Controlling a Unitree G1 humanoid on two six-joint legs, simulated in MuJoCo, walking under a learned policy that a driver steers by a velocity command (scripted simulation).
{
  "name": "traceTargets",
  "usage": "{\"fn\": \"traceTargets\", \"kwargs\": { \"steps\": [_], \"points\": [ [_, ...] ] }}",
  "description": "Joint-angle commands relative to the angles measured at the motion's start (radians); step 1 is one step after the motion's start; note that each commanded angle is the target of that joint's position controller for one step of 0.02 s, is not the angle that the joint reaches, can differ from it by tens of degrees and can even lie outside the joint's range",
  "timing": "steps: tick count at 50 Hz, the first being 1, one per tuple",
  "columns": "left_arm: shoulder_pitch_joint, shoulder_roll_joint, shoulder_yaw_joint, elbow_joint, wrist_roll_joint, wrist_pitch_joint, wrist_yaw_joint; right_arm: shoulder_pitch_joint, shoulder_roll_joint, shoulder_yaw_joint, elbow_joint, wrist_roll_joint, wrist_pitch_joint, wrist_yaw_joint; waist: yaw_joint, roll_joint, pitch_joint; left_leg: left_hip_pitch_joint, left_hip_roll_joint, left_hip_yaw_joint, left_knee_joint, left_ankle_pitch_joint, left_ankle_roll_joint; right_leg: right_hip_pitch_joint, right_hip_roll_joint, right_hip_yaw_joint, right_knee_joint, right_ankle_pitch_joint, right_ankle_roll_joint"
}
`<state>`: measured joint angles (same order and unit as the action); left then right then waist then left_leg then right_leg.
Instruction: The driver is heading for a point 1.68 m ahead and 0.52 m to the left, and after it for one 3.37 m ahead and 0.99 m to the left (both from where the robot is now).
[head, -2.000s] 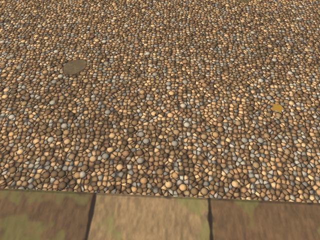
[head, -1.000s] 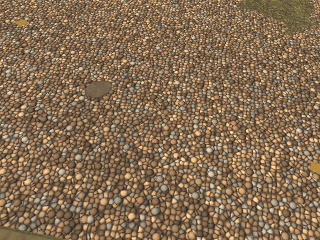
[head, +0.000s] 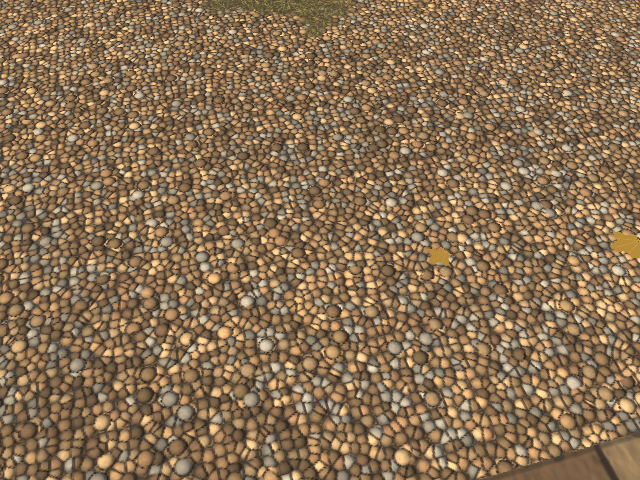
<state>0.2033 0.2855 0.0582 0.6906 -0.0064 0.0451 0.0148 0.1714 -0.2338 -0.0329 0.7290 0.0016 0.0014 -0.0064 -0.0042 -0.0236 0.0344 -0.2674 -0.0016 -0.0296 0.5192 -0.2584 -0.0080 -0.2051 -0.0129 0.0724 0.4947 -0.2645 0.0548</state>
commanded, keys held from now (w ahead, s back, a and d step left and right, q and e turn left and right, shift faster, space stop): no key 0.02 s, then q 0.10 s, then w+q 0.80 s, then w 0.08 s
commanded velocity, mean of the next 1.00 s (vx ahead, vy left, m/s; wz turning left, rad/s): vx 0.32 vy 0.00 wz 0.41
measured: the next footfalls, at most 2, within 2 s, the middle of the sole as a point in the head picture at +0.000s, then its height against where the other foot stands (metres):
left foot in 0.44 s outside the picture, level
right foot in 1.00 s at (281, 464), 0.05 m lower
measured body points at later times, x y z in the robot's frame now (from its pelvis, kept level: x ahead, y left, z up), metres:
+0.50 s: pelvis +0.06 +0.06 -0.02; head +0.08 +0.09 +0.43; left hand +0.09 +0.36 -0.14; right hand +0.25 -0.20 -0.10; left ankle +0.07 +0.14 -0.74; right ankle -0.02 -0.13 -0.68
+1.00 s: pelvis +0.34 +0.12 -0.04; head +0.36 +0.15 +0.41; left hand +0.47 +0.45 -0.09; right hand +0.44 -0.16 -0.15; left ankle +0.08 +0.14 -0.73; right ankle +0.50 +0.08 -0.77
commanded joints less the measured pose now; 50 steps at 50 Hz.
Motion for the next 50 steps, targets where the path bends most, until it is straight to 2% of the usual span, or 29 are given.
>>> {"fn": "traceTargets", "kwargs": {
  "steps": [1, 2, 3, 5, 7, 9, 10, 11, 13, 16, 19, 20, 21, 22, 23, 24, 25, 26, 27, 28, 29, 33, 35, 36, 39, 43, 46, 48, 50],
  "points": [
    [0.009, 0.185, 0.038, -0.061, 0.019, -0.013, 0.011, 0.070, -0.124, -0.025, -0.046, -0.023, -0.037, 0.011, -0.059, -0.038, -0.126, -0.008, 0.067, -0.062, -0.058, 0.157, 0.038, 0.147, -0.106, 0.095, -0.060, 0.353, -0.087],
    [-0.002, 0.112, 0.024, -0.048, 0.025, -0.017, 0.001, 0.044, -0.098, -0.014, -0.038, -0.027, -0.042, 0.014, -0.041, -0.100, -0.133, 0.062, 0.044, -0.026, -0.071, 0.064, -0.004, 0.052, -0.099, 0.083, -0.069, 0.178, -0.123],
    [-0.014, 0.073, 0.014, -0.054, 0.030, -0.023, -0.006, -0.008, -0.126, -0.018, -0.036, -0.022, -0.039, 0.016, -0.010, -0.065, -0.083, 0.047, 0.036, -0.027, -0.054, 0.072, -0.020, 0.025, -0.071, 0.066, -0.085, 0.079, -0.113],
    [-0.003, 0.114, 0.026, -0.049, 0.030, -0.033, 0.002, -0.050, -0.147, -0.026, -0.050, -0.003, -0.027, 0.007, 0.009, -0.068, -0.031, -0.021, 0.023, -0.029, -0.005, 0.123, -0.005, 0.016, -0.059, 0.052, -0.088, 0.060, -0.093],
    [0.047, 0.133, 0.034, -0.042, 0.024, -0.039, 0.014, -0.037, -0.145, -0.028, -0.062, 0.007, -0.017, 0.000, 0.021, -0.108, -0.042, -0.071, -0.006, -0.011, 0.064, 0.050, -0.001, 0.028, -0.099, 0.078, -0.116, -0.019, -0.117],
    [0.099, 0.171, 0.049, -0.043, 0.011, -0.037, 0.024, -0.058, -0.142, -0.035, -0.081, 0.022, -0.014, 0.000, 0.061, -0.191, 0.006, -0.236, -0.034, 0.061, 0.256, -0.200, 0.008, 0.043, -0.239, 0.246, -0.231, -0.375, -0.221],
    [0.133, 0.184, 0.052, -0.039, 0.010, -0.046, 0.029, -0.112, -0.150, -0.039, -0.110, 0.028, -0.016, 0.003, 0.094, -0.201, 0.069, -0.353, 0.012, 0.022, 0.401, -0.275, 0.022, 0.032, -0.326, 0.363, -0.301, -0.469, -0.280],
    [0.147, 0.178, 0.050, -0.029, 0.014, -0.062, 0.032, -0.126, -0.144, -0.043, -0.125, 0.037, -0.019, 0.007, 0.088, -0.175, 0.111, -0.461, 0.050, -0.031, 0.506, -0.303, 0.039, 0.054, -0.377, 0.423, -0.326, -0.463, -0.308],
    [0.110, 0.143, 0.044, -0.029, -0.004, -0.087, 0.031, -0.077, -0.131, -0.044, -0.111, 0.039, -0.022, 0.014, 0.057, -0.118, 0.106, -0.545, 0.090, -0.069, 0.510, -0.248, 0.049, 0.151, -0.364, 0.350, -0.329, -0.381, -0.284],
    [0.034, 0.156, 0.051, -0.039, -0.007, -0.095, 0.017, -0.058, -0.111, -0.033, -0.102, 0.021, -0.030, 0.042, 0.041, -0.088, 0.044, -0.335, 0.100, 0.021, 0.342, -0.130, 0.038, 0.091, -0.269, 0.097, -0.315, -0.113, -0.220],
    [0.015, 0.183, 0.063, -0.035, -0.021, -0.097, -0.005, 0.020, -0.129, -0.038, -0.087, 0.026, -0.026, 0.056, 0.008, -0.087, -0.005, -0.088, 0.049, 0.107, 0.193, -0.037, 0.036, -0.011, -0.234, -0.029, -0.255, -0.107, -0.199],
    [0.010, 0.179, 0.062, -0.030, -0.027, -0.095, -0.009, 0.079, -0.136, -0.044, -0.067, 0.026, -0.023, 0.054, -0.023, -0.066, -0.014, 0.010, 0.018, 0.143, 0.137, -0.004, 0.043, -0.060, -0.229, -0.058, -0.197, -0.143, -0.187],
    [0.024, 0.159, 0.055, -0.026, -0.020, -0.096, -0.012, 0.160, -0.162, -0.060, -0.040, 0.024, -0.019, 0.047, -0.055, -0.030, -0.038, 0.126, -0.026, 0.173, 0.123, -0.016, 0.057, -0.113, -0.210, -0.092, -0.092, -0.106, -0.170],
    [0.038, 0.111, 0.039, -0.024, -0.001, -0.099, -0.015, 0.275, -0.214, -0.089, -0.014, 0.032, -0.018, 0.037, -0.107, 0.070, -0.075, 0.267, -0.027, 0.112, 0.073, -0.040, 0.089, -0.184, -0.162, -0.173, 0.161, -0.024, -0.126],
    [0.003, 0.026, 0.014, -0.084, 0.026, -0.111, -0.013, 0.350, -0.358, -0.116, -0.027, 0.026, -0.026, 0.020, -0.107, 0.387, -0.080, 0.379, 0.229, -0.424, -0.141, -0.187, 0.233, -0.464, -0.024, -0.221, 0.615, -0.255, -0.028],
    [-0.021, 0.060, 0.015, -0.129, -0.008, -0.139, -0.011, 0.328, -0.358, -0.100, -0.072, 0.016, -0.055, 0.036, -0.097, 0.326, -0.152, 0.420, 0.359, -0.882, -0.371, -0.457, 0.372, -0.644, 0.060, -0.007, 0.788, -0.322, -0.030],
    [-0.057, 0.127, 0.030, -0.129, -0.048, -0.157, -0.018, 0.278, -0.290, -0.082, -0.080, 0.011, -0.075, 0.041, -0.088, 0.199, -0.066, 0.390, 0.383, -0.824, -0.382, -0.492, 0.362, -0.729, -0.008, 0.032, 0.836, -0.243, -0.059],
    [-0.062, 0.147, 0.033, -0.119, -0.042, -0.167, -0.020, 0.246, -0.245, -0.068, -0.084, 0.008, -0.084, 0.043, -0.068, 0.143, -0.019, 0.328, 0.344, -0.696, -0.344, -0.406, 0.324, -0.710, -0.047, 0.025, 0.791, -0.152, -0.086],
    [-0.050, 0.138, 0.034, -0.098, -0.012, -0.172, -0.015, 0.198, -0.226, -0.061, -0.092, 0.005, -0.081, 0.040, -0.039, 0.077, 0.001, 0.260, 0.291, -0.575, -0.313, -0.269, 0.285, -0.655, -0.080, 0.026, 0.716, -0.069, -0.092],
    [-0.039, 0.144, 0.041, -0.088, 0.010, -0.172, -0.015, 0.160, -0.215, -0.055, -0.103, -0.001, -0.078, 0.034, -0.015, 0.091, 0.008, 0.197, 0.238, -0.470, -0.314, -0.146, 0.260, -0.580, -0.096, 0.029, 0.624, -0.005, -0.089],
    [-0.037, 0.143, 0.044, -0.082, 0.014, -0.166, -0.020, 0.152, -0.206, -0.050, -0.108, -0.004, -0.075, 0.027, -0.006, 0.117, 0.001, 0.170, 0.204, -0.411, -0.327, -0.077, 0.247, -0.527, -0.093, 0.021, 0.574, 0.040, -0.080],
    [-0.123, 0.098, 0.031, -0.088, 0.019, -0.150, -0.023, 0.213, -0.217, -0.055, -0.078, 0.012, -0.075, -0.004, -0.024, 0.074, 0.006, 0.179, 0.160, -0.290, -0.335, 0.185, 0.242, -0.521, -0.042, -0.007, 0.344, 0.201, -0.024],
    [-0.191, 0.066, 0.019, -0.101, 0.018, -0.154, -0.030, 0.230, -0.219, -0.058, -0.059, 0.014, -0.067, -0.015, -0.039, 0.096, 0.006, 0.143, 0.124, -0.237, -0.318, 0.250, 0.219, -0.461, -0.010, -0.020, 0.208, 0.306, -0.008],
    [-0.209, 0.071, 0.020, -0.098, 0.018, -0.160, -0.037, 0.240, -0.221, -0.059, -0.054, 0.009, -0.068, -0.019, -0.044, 0.114, -0.013, 0.139, 0.129, -0.237, -0.301, 0.283, 0.214, -0.433, -0.007, -0.016, 0.213, 0.375, -0.007],
    [-0.284, 0.099, 0.028, -0.112, 0.005, -0.174, -0.055, 0.295, -0.206, -0.062, -0.024, 0.024, -0.068, -0.026, -0.067, 0.101, 0.000, 0.226, 0.145, -0.290, -0.254, 0.252, 0.213, -0.501, -0.009, 0.031, 0.120, 0.424, -0.023],
    [-0.390, 0.064, 0.015, -0.143, 0.003, -0.189, -0.081, 0.324, -0.191, -0.067, 0.004, 0.033, -0.042, -0.041, -0.105, 0.093, 0.044, 0.234, 0.133, -0.342, -0.184, 0.149, 0.203, -0.464, 0.012, 0.040, -0.039, 0.467, -0.040],
    [-0.357, 0.088, 0.023, -0.134, -0.008, -0.194, -0.081, 0.295, -0.207, -0.082, 0.002, 0.035, -0.033, -0.052, -0.089, 0.112, 0.058, 0.215, 0.129, -0.377, -0.107, 0.180, 0.183, -0.360, 0.009, 0.063, -0.077, 0.433, -0.041],
    [-0.279, 0.112, 0.037, -0.111, -0.004, -0.197, -0.068, 0.297, -0.206, -0.088, 0.008, 0.028, -0.030, -0.049, -0.067, 0.123, 0.025, 0.253, 0.124, -0.372, -0.004, 0.343, 0.165, -0.270, 0.005, 0.037, -0.085, 0.355, -0.058],
    [-0.036, 0.157, 0.059, -0.057, 0.007, -0.206, -0.052, 0.269, -0.193, -0.079, -0.002, 0.022, -0.036, -0.024, 0.059, 0.104, -0.151, 0.182, 0.049, -0.307, 0.307, 0.492, 0.113, 0.095, -0.016, -0.005, -0.068, 0.417, -0.107]
  ]
}}
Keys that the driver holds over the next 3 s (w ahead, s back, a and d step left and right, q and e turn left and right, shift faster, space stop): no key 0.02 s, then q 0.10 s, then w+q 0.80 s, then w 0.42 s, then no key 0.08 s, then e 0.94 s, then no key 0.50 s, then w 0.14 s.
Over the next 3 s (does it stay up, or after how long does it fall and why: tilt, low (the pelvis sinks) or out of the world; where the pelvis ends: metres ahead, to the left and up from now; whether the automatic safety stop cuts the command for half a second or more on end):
stays up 0.70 0.29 -0.05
